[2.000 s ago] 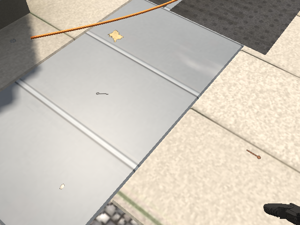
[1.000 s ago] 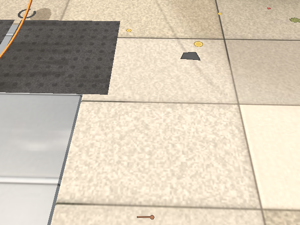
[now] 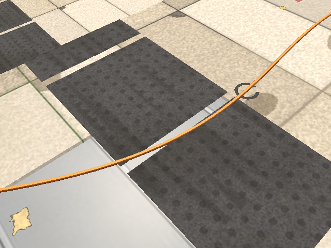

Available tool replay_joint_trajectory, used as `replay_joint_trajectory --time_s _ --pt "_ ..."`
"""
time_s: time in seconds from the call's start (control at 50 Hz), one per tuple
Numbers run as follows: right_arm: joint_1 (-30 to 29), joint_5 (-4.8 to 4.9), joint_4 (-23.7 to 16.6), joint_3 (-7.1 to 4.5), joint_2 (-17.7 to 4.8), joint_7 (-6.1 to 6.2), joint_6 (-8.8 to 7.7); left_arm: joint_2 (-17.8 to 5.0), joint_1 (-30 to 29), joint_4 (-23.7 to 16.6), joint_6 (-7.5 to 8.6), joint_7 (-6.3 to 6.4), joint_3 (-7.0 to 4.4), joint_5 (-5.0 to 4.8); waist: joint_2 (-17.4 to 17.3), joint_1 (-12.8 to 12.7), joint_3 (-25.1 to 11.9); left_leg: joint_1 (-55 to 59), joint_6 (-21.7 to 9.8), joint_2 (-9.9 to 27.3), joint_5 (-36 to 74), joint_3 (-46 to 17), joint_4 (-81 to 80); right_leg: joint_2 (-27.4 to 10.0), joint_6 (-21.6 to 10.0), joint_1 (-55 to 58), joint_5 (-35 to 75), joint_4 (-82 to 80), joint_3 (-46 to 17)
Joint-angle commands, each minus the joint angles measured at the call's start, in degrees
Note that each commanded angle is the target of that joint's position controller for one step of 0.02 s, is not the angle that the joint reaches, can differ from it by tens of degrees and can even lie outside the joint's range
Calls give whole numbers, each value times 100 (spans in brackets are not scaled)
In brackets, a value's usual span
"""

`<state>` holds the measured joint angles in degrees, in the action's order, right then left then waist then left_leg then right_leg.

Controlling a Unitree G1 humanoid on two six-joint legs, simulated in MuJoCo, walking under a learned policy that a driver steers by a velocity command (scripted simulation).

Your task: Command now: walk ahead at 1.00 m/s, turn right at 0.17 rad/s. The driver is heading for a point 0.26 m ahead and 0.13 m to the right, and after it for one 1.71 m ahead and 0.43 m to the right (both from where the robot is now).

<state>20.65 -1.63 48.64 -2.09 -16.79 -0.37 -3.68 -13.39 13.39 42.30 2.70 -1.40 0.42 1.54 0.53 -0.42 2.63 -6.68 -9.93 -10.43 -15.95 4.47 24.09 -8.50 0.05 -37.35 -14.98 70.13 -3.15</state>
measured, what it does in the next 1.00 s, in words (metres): walks ahead, turning right: right foot, then left foot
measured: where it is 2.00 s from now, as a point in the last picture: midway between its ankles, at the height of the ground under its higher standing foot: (183, 245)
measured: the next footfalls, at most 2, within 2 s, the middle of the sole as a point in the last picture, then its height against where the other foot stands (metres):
right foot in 0.22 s outside the picture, level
left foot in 0.68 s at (182, 213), level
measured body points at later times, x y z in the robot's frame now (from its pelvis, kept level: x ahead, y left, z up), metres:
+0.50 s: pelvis +0.36 -0.06 +0.01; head +0.40 -0.08 +0.45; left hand +0.57 +0.18 -0.09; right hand +0.50 -0.37 -0.05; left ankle +0.55 +0.09 -0.67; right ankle +0.40 -0.11 -0.73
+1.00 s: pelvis +0.48 -0.05 +0.01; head +0.51 -0.06 +0.45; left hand +0.76 +0.08 -0.10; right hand +0.43 -0.33 -0.10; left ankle +0.61 +0.01 -0.73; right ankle +0.39 -0.15 -0.72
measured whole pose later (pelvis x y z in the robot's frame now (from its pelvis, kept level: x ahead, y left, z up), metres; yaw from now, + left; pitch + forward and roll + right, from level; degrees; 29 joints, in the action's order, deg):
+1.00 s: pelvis +0.48 -0.05 +0.01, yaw -31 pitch +1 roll -1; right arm 13.4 0.9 39.1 -2.4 -14.6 1.4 1.7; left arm -15.0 8.1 38.1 -2.1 1.7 -2.0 -0.8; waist 0.1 2.8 3.2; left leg -21.4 -0.2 -4.5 -6.2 -10.5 26.7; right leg 3.4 3.1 -15.7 -23.3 35.4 -6.1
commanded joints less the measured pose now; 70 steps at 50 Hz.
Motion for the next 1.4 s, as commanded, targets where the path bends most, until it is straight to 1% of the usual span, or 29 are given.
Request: replay_joint_trajectory --time_s 0.02,0.12,0.18,0.2,0.22,0.24,0.26,0.28,0.32,0.38,0.44,0.5,0.64,0.66,0.68,0.7,0.72,0.74,0.78,0.86,0.92,1.02,1.04,1.06,1.08,1.12,1.16,1.3,1.4 --pt "-121 36 -272 -144 -580 -66 -340 -548 -173 -184 -91 -89 -164 -144 120 24 563 -642 37 1443 2069 -607 -1855 72 -185 -212 1025 -1047 105" --pt "193 159 -74 -17 -511 28 -538 -270 -769 -256 121 -246 -54 -81 23 192 414 143 607 1478 5602 392 -1663 734 -577 775 3292 -3349 1171" --pt "-98 139 -203 -130 -926 290 -418 -724 502 212 109 -268 -223 58 -534 -399 -531 791 1031 1638 7499 607 397 1526 -653 2156 2758 -3611 1436" --pt "-355 159 -381 -215 -1315 390 -222 -1302 896 20 146 -246 -548 -374 -751 -816 -1087 595 1330 1751 7895 235 1576 1452 -631 3073 2704 -3295 1006" --pt "-1145 157 -563 -267 -1413 407 -104 -1536 2111 314 100 -173 -650 -444 -396 -1650 -1226 -18 1558 1356 6240 412 3788 1018 -919 3972 3349 -4031 408" --pt "-1335 -115 -811 -38 -455 242 -164 -1558 2405 507 57 -39 -591 -314 1836 -1370 -1011 -2125 1744 79 -1502 313 6667 530 -1169 5326 5634 -3681 -263" --pt "289 153 -1008 126 -14 119 -299 -1755 1623 123 239 -18 -516 199 1682 -233 -2516 -3488 1818 89 -2243 -1400 8036 -925 -2536 6548 6010 -3758 -3220" --pt "-74 199 -1086 75 -713 61 -366 -1681 1094 -416 183 -24 -648 126 328 -567 -2928 -3138 1557 375 -1629 -1760 7548 -948 -2583 6069 4738 -4373 -3536" --pt "-625 146 -1318 9 -781 67 -292 -1275 47 -741 149 15 -561 -238 -1059 153 -1184 -3258 1201 851 -1146 -1440 6268 -368 -2257 3848 2183 -5243 -3083" --pt "-640 23 -1405 -30 -749 137 -41 -1249 -213 -877 86 60 -570 -216 -629 402 -315 -2562 1425 1021 -946 -1332 4799 276 -2004 1896 3198 -5459 -2297" --pt "-1079 18 -1552 73 -391 261 13 -1421 -15 -776 -76 242 -664 -249 -253 255 -812 -2162 1679 746 -220 -1100 3054 788 -1639 1759 4447 -4966 -1711" --pt "-1486 145 -1627 45 -452 288 87 -1451 -29 -836 -346 427 -723 -386 269 84 -1342 -2062 1718 543 719 -1245 2136 979 -1075 2182 3579 -4608 -1799" --pt "-1757 106 -1541 -113 -606 130 -111 -1001 -206 -1098 -504 507 -616 -240 920 -61 -1080 -1530 1264 800 1421 -1456 275 786 -746 2739 1892 -3834 -2547" --pt "-1612 84 -1480 -129 -583 119 -143 -876 -216 -1120 -499 473 -560 -222 687 -4 -1089 -849 1036 1049 2133 -1500 -230 988 -612 2460 1195 -3457 -2379" --pt "-1710 -3 -1561 -150 -753 145 -117 -557 184 -1075 -491 423 -451 -133 -346 -257 -1193 -6 532 2061 3459 -2441 -211 1516 -353 1773 -1019 -2357 -1758" --pt "-1348 -196 -1502 -190 -906 163 -31 -812 470 -1167 -460 385 -483 -190 -1560 -357 -1169 507 -616 3139 4832 -3936 -344 2120 54 805 -2678 -1308 -1069" --pt "-1246 -61 -1477 -256 -945 163 20 -1272 711 -1046 -418 342 -590 -165 -1539 -323 -1389 493 -1022 3521 3936 -4791 -374 1709 324 439 -2467 -219 -966" --pt "-1288 43 -1554 -192 -652 170 62 -1565 380 -874 -468 345 -672 -202 -784 -92 -1236 305 -760 3061 3184 -4039 -218 1578 416 445 -2056 252 -990" --pt "-1385 122 -1566 -115 -544 167 178 -1342 21 -833 -609 413 -621 -193 -308 -30 -897 -265 -235 2423 2285 -3063 -244 1501 524 502 -1508 430 -826" --pt "-1427 129 -1394 -65 -368 165 358 -533 -68 -847 -556 353 -344 -107 -960 -129 -796 -841 138 1463 1518 -2121 -531 1229 599 1524 -1279 -1613 77" --pt "-992 181 -1371 -314 -933 180 454 -705 -382 -864 -476 351 -405 -198 -1352 190 -727 -389 -129 1731 1144 -2912 -598 1265 490 1649 -1246 -2824 -4" --pt "-1009 418 -1419 -429 -911 279 516 -864 172 -494 -312 293 -544 -244 -1136 -148 -837 -915 257 1528 179 -3369 -578 1224 -48 2979 97 -4955 -142" --pt "-935 403 -1430 -404 -751 300 519 -1095 347 -458 -305 309 -615 -164 -799 -158 -969 -1642 562 1254 -510 -3058 -141 572 -299 3754 263 -5027 -518" --pt "-1272 414 -1715 -375 -552 280 470 -1554 356 -393 -320 292 -734 63 1024 -138 -606 -2890 889 504 -1164 -1793 1081 -585 -1035 3651 559 -5303 -1747" --pt "-1032 332 -1647 -493 -837 261 413 -1359 -146 -574 -280 286 -693 226 1325 -57 -529 -3121 1164 474 -1754 -1400 2558 -1428 -1521 3257 1755 -5445 -2265" --pt "-530 308 -1298 -616 -974 241 520 -785 -886 -815 -211 378 -524 95 624 301 -531 -3000 1377 734 -1242 -1245 3950 -931 -1188 3085 2459 -5177 -1234" --pt "-367 276 -1223 -554 -706 254 671 -702 -992 -819 -191 423 -482 -84 627 283 -395 -3292 1554 898 -764 -1099 4709 -658 -1040 3191 2927 -5027 -567" --pt "-1367 315 -1948 -297 -330 -60 647 -1214 -356 -637 -392 460 -682 -62 796 -299 -393 -3095 1675 1467 -320 -339 2929 -855 -1245 3731 3001 -5007 237" --pt "-1224 324 -2030 -420 -569 -157 784 -1423 -554 -589 -264 244 -819 -287 893 -110 -473 -1959 1234 1309 -262 108 1666 -1057 -935 3419 3168 -4541 744"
